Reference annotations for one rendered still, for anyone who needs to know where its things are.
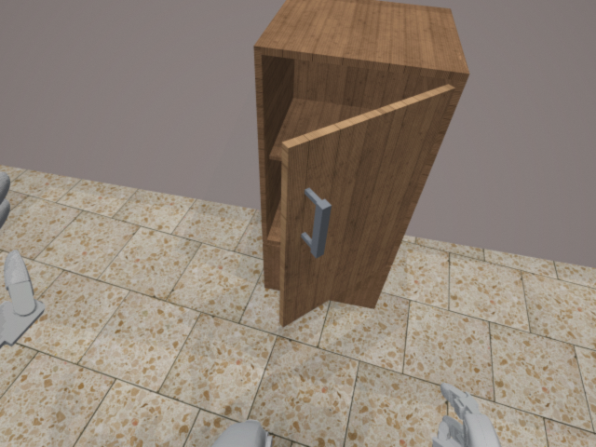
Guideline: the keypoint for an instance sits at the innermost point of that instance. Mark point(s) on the left robot hand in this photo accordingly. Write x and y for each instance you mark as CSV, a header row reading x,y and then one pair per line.
x,y
16,317

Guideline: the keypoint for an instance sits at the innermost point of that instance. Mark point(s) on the left robot thigh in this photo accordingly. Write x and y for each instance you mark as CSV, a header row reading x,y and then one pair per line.
x,y
244,435

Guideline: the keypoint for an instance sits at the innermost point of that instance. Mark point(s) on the cupboard door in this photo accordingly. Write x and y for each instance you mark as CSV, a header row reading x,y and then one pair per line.
x,y
368,168

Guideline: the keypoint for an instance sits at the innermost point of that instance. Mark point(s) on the right robot hand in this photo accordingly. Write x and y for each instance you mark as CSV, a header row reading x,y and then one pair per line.
x,y
477,429

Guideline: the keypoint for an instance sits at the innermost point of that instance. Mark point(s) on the handle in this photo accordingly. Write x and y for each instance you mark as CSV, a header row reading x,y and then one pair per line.
x,y
321,223

